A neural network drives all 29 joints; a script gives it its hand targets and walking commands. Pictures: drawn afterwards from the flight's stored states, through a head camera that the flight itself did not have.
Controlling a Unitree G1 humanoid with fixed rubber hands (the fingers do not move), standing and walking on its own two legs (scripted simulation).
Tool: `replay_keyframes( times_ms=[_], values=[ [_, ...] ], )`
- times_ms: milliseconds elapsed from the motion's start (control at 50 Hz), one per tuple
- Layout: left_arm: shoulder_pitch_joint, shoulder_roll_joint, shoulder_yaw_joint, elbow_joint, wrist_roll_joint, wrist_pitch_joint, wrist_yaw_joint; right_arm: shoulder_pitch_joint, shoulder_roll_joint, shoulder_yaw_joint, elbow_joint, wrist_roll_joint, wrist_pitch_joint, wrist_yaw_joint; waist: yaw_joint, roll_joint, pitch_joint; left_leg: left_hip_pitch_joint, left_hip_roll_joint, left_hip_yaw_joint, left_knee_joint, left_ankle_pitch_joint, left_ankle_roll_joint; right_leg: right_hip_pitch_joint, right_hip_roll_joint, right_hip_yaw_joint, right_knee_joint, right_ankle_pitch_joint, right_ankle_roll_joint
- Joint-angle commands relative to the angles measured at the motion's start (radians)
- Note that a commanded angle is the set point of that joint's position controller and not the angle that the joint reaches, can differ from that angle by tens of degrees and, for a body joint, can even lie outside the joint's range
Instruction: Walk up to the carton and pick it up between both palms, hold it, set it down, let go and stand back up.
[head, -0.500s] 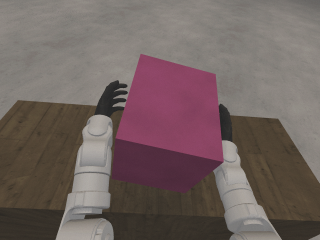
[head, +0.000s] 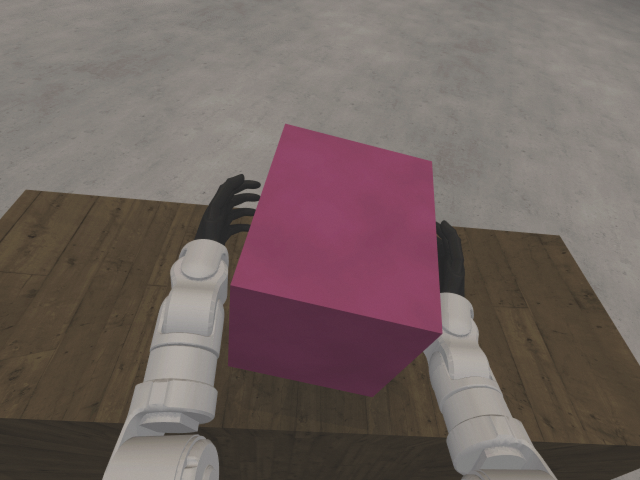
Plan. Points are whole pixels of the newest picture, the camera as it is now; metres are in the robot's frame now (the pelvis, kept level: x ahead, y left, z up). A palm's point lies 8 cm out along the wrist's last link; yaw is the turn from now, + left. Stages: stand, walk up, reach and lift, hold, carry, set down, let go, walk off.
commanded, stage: set down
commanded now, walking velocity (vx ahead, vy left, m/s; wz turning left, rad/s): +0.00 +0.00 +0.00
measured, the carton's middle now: (329, 263) +0.39 -0.03 +0.08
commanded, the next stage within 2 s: none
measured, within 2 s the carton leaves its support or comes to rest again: neither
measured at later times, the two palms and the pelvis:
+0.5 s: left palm (244, 242) +0.40 +0.08 +0.10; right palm (459, 311) +0.32 -0.20 +0.06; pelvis -0.01 +0.00 +0.00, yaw -2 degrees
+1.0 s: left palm (246, 255) +0.42 +0.08 +0.05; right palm (445, 325) +0.32 -0.20 +0.02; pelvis +0.00 +0.00 +0.00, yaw -2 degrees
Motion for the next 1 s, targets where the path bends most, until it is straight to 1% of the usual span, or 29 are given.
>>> replay_keyframes(
  times_ms=[0, 140, 160, 180, 200, 240, 280, 320, 340, 360, 380, 400, 420, 460, 480, 540, 580, 620, 680, 700, 720, 760, 780, 820, 860, 880, 920, 940, 980],
  values=[
    [-0.464, -0.578, -0.433, -0.010, -0.063, -0.048, -0.100, -0.743, 0.497, 0.414, -0.349, -0.040, -0.103, 0.101, -0.017, 0.085, -0.459, 0.146, -0.027, 0.047, 0.005, 0.429, -0.068, 0.104, 0.078, -0.067, 0.048, 0.328, -0.006],
    [-0.485, -0.571, -0.371, 0.084, -0.049, -0.075, -0.114, -0.748, 0.534, 0.397, -0.310, -0.074, -0.109, 0.100, 0.002, 0.053, -0.446, 0.051, -0.036, 0.064, -0.039, 0.286, -0.031, 0.147, 0.059, -0.042, 0.053, 0.338, 0.005],
    [-0.470, -0.591, -0.394, 0.100, -0.044, -0.091, -0.120, -0.712, 0.542, 0.367, -0.292, -0.095, -0.124, 0.094, -0.045, 0.060, -0.475, 0.082, -0.036, 0.065, -0.032, 0.313, -0.046, 0.148, 0.058, -0.050, 0.055, 0.375, 0.015],
    [-0.486, -0.580, -0.376, 0.128, -0.038, -0.108, -0.128, -0.705, 0.540, 0.345, -0.255, -0.115, -0.129, 0.090, -0.049, 0.052, -0.454, 0.083, -0.038, 0.067, -0.033, 0.312, -0.047, 0.139, 0.058, -0.053, 0.050, 0.372, 0.018],
    [-0.497, -0.576, -0.355, 0.158, -0.030, -0.123, -0.132, -0.721, 0.537, 0.331, -0.244, -0.127, -0.137, 0.091, -0.037, 0.050, -0.449, 0.071, -0.040, 0.070, -0.039, 0.286, -0.044, 0.131, 0.057, -0.053, 0.043, 0.346, 0.016],
    [-0.515, -0.572, -0.330, 0.189, -0.010, -0.149, -0.131, -0.708, 0.542, 0.304, -0.190, -0.147, -0.150, 0.098, -0.032, 0.069, -0.432, 0.063, -0.040, 0.075, -0.048, 0.271, -0.044, 0.124, 0.052, -0.054, 0.040, 0.322, 0.015],
    [-0.526, -0.557, -0.299, 0.235, -0.005, -0.167, -0.131, -0.738, 0.547, 0.299, -0.188, -0.162, -0.168, 0.104, -0.010, 0.056, -0.448, 0.029, -0.039, 0.084, -0.057, 0.248, -0.036, 0.139, 0.051, -0.051, 0.042, 0.319, 0.016],
    [-0.532, -0.568, -0.282, 0.282, -0.001, -0.189, -0.128, -0.765, 0.549, 0.286, -0.180, -0.175, -0.188, 0.110, 0.002, 0.047, -0.453, 0.020, -0.036, 0.087, -0.058, 0.247, -0.032, 0.134, 0.054, -0.051, 0.041, 0.317, 0.012],
    [-0.547, -0.574, -0.283, 0.263, -0.008, -0.205, -0.123, -0.775, 0.559, 0.288, -0.187, -0.178, -0.200, 0.114, 0.008, 0.045, -0.480, 0.021, -0.035, 0.086, -0.056, 0.265, -0.031, 0.136, 0.057, -0.053, 0.046, 0.326, 0.011],
    [-0.560, -0.569, -0.272, 0.289, 0.000, -0.214, -0.119, -0.778, 0.555, 0.278, -0.159, -0.182, -0.201, 0.119, 0.016, 0.058, -0.475, 0.018, -0.033, 0.087, -0.056, 0.264, -0.034, 0.129, 0.055, -0.052, 0.044, 0.308, 0.006],
    [-0.571, -0.569, -0.260, 0.312, 0.007, -0.222, -0.118, -0.777, 0.559, 0.259, -0.129, -0.194, -0.201, 0.121, 0.008, 0.052, -0.454, 0.015, -0.032, 0.091, -0.066, 0.238, -0.030, 0.118, 0.054, -0.050, 0.034, 0.277, 0.004],
    [-0.583, -0.564, -0.244, 0.329, 0.011, -0.231, -0.119, -0.782, 0.565, 0.248, -0.122, -0.206, -0.205, 0.122, 0.015, 0.042, -0.455, 0.004, -0.032, 0.096, -0.075, 0.211, -0.024, 0.120, 0.053, -0.047, 0.031, 0.251, 0.006],
    [-0.602, -0.570, -0.246, 0.333, 0.004, -0.247, -0.119, -0.786, 0.579, 0.239, -0.124, -0.218, -0.217, 0.123, 0.008, 0.039, -0.482, -0.002, -0.033, 0.098, -0.076, 0.203, -0.021, 0.119, 0.051, -0.045, 0.033, 0.261, 0.008],
    [-0.617, -0.568, -0.223, 0.396, 0.014, -0.268, -0.119, -0.805, 0.576, 0.210, -0.100, -0.247, -0.231, 0.123, 0.009, 0.029, -0.485, -0.020, -0.031, 0.105, -0.087, 0.162, -0.015, 0.113, 0.046, -0.043, 0.028, 0.248, 0.010],
    [-0.609, -0.558, -0.205, 0.412, 0.024, -0.280, -0.119, -0.772, 0.583, 0.195, -0.062, -0.260, -0.233, 0.121, 0.009, 0.034, -0.466, -0.026, -0.032, 0.106, -0.088, 0.165, -0.016, 0.115, 0.044, -0.042, 0.031, 0.261, 0.009],
    [-0.604, -0.554, -0.174, 0.456, 0.040, -0.308, -0.121, -0.773, 0.593, 0.175, -0.034, -0.279, -0.256, 0.117, 0.016, 0.034, -0.490, -0.032, -0.032, 0.112, -0.081, 0.200, -0.016, 0.127, 0.044, -0.040, 0.034, 0.306, 0.009],
    [-0.597, -0.569, -0.183, 0.474, 0.044, -0.328, -0.116, -0.766, 0.585, 0.155, -0.003, -0.287, -0.278, 0.113, 0.002, 0.060, -0.510, -0.001, -0.025, 0.104, -0.061, 0.269, -0.034, 0.106, 0.056, -0.048, 0.030, 0.322, -0.001],
    [-0.631, -0.563, -0.182, 0.478, 0.044, -0.347, -0.117, -0.750, 0.586, 0.130, 0.043, -0.304, -0.286, 0.107, -0.019, 0.058, -0.512, 0.004, -0.023, 0.103, -0.056, 0.281, -0.038, 0.084, 0.059, -0.052, 0.021, 0.318, -0.003],
    [-0.631, -0.552, -0.176, 0.497, 0.047, -0.372, -0.118, -0.741, 0.602, 0.130, 0.065, -0.311, -0.302, 0.103, -0.014, 0.064, -0.517, -0.017, -0.026, 0.104, -0.047, 0.304, -0.039, 0.097, 0.058, -0.050, 0.027, 0.348, -0.006],
    [-0.645, -0.565, -0.191, 0.495, 0.039, -0.382, -0.113, -0.750, 0.604, 0.121, 0.076, -0.314, -0.311, 0.102, -0.023, 0.079, -0.536, -0.009, -0.023, 0.098, -0.044, 0.317, -0.047, 0.079, 0.061, -0.053, 0.029, 0.350, -0.009],
    [-0.639, -0.576, -0.197, 0.493, 0.043, -0.393, -0.109, -0.741, 0.611, 0.124, 0.088, -0.313, -0.320, 0.102, -0.020, 0.093, -0.551, 0.009, -0.020, 0.096, -0.030, 0.362, -0.054, 0.075, 0.065, -0.054, 0.033, 0.369, -0.015],
    [-0.640, -0.565, -0.190, 0.519, 0.049, -0.404, -0.107, -0.732, 0.610, 0.106, 0.124, -0.324, -0.324, 0.101, -0.029, 0.093, -0.540, 0.019, -0.017, 0.091, -0.023, 0.376, -0.059, 0.044, 0.068, -0.057, 0.025, 0.355, -0.018],
    [-0.651, -0.571, -0.200, 0.515, 0.040, -0.413, -0.105, -0.751, 0.615, 0.109, 0.103, -0.324, -0.336, 0.101, -0.025, 0.094, -0.574, 0.021, -0.018, 0.092, -0.016, 0.391, -0.060, 0.037, 0.069, -0.057, 0.027, 0.364, -0.019],
    [-0.615, -0.575, -0.191, 0.544, 0.051, -0.422, -0.103, -0.744, 0.617, 0.114, 0.118, -0.331, -0.351, 0.097, -0.018, 0.094, -0.583, 0.015, -0.019, 0.088, -0.003, 0.421, -0.059, 0.043, 0.071, -0.056, 0.033, 0.399, -0.021],
    [-0.628, -0.563, -0.182, 0.560, 0.048, -0.438, -0.105, -0.751, 0.624, 0.109, 0.129, -0.334, -0.362, 0.094, -0.014, 0.087, -0.590, -0.007, -0.019, 0.087, 0.000, 0.413, -0.054, 0.036, 0.069, -0.055, 0.034, 0.400, -0.020],
    [-0.648, -0.570, -0.196, 0.553, 0.038, -0.453, -0.102, -0.752, 0.629, 0.106, 0.138, -0.338, -0.371, 0.094, -0.020, 0.097, -0.615, -0.013, -0.017, 0.084, 0.004, 0.424, -0.059, 0.029, 0.070, -0.055, 0.042, 0.411, -0.022],
    [-0.661, -0.569, -0.196, 0.574, 0.035, -0.479, -0.096, -0.766, 0.647, 0.119, 0.138, -0.347, -0.389, 0.095, -0.012, 0.094, -0.658, -0.031, -0.020, 0.084, 0.019, 0.440, -0.056, 0.032, 0.067, -0.050, 0.054, 0.448, -0.025],
    [-0.628, -0.566, -0.181, 0.606, 0.051, -0.481, -0.096, -0.734, 0.646, 0.112, 0.177, -0.350, -0.386, 0.094, -0.013, 0.098, -0.620, -0.033, -0.019, 0.083, 0.017, 0.443, -0.056, 0.035, 0.066, -0.047, 0.054, 0.457, -0.027],
    [-0.653, -0.548, -0.165, 0.636, 0.054, -0.488, -0.101, -0.748, 0.647, 0.090, 0.189, -0.362, -0.386, 0.089, -0.023, 0.076, -0.606, -0.065, -0.019, 0.084, 0.006, 0.379, -0.047, 0.021, 0.061, -0.044, 0.048, 0.418, -0.020]
  ],
)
